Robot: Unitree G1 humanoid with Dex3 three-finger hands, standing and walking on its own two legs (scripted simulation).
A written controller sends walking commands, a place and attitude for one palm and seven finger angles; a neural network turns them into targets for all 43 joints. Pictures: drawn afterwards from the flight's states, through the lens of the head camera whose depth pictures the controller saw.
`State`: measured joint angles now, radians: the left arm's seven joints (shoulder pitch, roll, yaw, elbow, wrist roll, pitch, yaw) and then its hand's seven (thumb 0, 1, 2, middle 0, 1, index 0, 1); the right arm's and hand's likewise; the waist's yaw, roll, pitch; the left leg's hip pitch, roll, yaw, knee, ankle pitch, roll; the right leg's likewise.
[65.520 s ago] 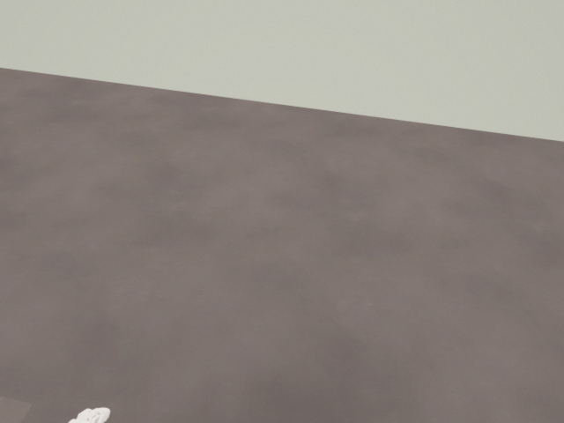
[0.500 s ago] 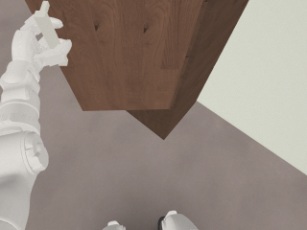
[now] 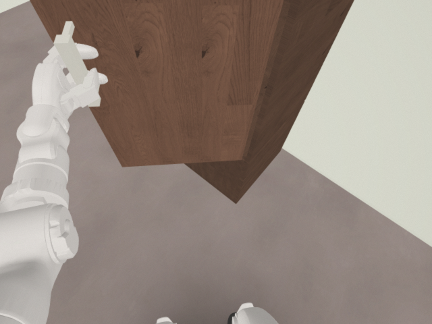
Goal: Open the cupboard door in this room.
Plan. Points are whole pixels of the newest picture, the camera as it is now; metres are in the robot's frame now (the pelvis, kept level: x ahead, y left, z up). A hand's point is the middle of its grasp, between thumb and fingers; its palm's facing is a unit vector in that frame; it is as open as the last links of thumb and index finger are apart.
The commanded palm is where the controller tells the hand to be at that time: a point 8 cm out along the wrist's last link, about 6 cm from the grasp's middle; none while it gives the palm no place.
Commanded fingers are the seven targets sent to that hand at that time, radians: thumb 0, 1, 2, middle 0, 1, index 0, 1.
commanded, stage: pull the door open along its arc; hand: left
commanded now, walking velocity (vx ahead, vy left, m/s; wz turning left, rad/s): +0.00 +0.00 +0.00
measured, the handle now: (82, 67) +0.57 +0.19 +0.12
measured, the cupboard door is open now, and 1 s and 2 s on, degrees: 45 86 85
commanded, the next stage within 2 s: open thumb and fingers to let go in 0.66 s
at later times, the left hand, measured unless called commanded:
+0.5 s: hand (132, 172) +0.34 +0.09 +0.12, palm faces +0.26 -0.96 +0.03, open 6.1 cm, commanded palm +0.27 +0.17 +0.12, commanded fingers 0.00 0.90 0.90 -0.40 -1.35 -0.40 -1.35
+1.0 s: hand (160, 194) +0.30 +0.05 +0.12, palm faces +0.36 -0.93 -0.02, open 7.0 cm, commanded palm +0.26 +0.10 +0.12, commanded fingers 0.00 -0.01 0.51 -0.34 -1.25 -0.34 -1.25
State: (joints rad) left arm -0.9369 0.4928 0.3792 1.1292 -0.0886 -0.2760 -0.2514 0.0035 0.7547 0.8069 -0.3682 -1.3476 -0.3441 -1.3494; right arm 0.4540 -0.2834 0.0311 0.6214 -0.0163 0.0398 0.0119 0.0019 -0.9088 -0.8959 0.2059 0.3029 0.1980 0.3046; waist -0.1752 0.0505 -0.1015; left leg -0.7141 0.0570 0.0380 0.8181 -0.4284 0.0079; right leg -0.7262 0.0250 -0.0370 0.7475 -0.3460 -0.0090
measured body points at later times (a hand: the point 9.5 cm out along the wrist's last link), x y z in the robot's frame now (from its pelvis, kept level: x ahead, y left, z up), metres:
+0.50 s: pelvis +0.01 -0.01 +0.02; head +0.02 -0.03 +0.47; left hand +0.32 +0.14 +0.12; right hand +0.19 -0.23 -0.07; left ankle -0.03 +0.11 -0.70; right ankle +0.00 -0.12 -0.70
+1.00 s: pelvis +0.00 -0.04 +0.02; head -0.01 -0.07 +0.47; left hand +0.28 +0.10 +0.13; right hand +0.18 -0.24 -0.09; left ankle -0.03 +0.11 -0.70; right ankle +0.00 -0.12 -0.70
